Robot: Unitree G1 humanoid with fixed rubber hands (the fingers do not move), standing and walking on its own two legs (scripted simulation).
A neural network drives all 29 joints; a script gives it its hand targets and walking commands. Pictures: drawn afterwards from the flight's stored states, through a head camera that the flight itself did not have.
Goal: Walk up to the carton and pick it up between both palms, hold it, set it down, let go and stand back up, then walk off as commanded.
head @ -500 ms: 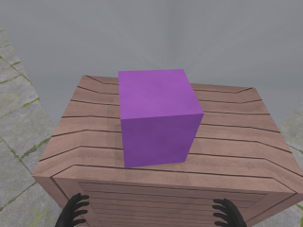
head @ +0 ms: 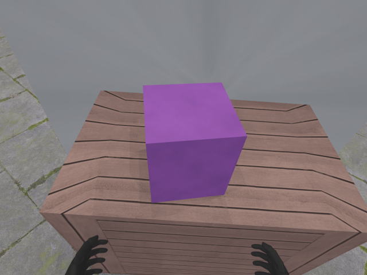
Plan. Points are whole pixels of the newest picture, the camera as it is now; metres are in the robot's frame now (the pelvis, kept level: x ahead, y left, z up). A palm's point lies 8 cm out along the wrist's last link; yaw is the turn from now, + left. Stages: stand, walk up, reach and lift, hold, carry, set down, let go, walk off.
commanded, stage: set down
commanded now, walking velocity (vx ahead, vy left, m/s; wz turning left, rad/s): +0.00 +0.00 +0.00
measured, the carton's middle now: (186, 143) +0.45 +0.04 +0.02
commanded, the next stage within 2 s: let go in 0.12 s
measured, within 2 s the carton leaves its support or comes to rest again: neither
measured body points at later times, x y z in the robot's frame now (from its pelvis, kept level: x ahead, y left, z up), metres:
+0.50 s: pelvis +0.00 +0.00 +0.00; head +0.01 +0.01 +0.45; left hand +0.15 +0.24 -0.08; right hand +0.18 -0.21 -0.09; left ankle +0.00 +0.15 -0.75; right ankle -0.02 -0.11 -0.75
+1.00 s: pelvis +0.00 +0.02 +0.00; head +0.01 +0.03 +0.45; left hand +0.10 +0.32 -0.11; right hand +0.16 -0.27 -0.09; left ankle +0.00 +0.15 -0.75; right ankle -0.02 -0.11 -0.75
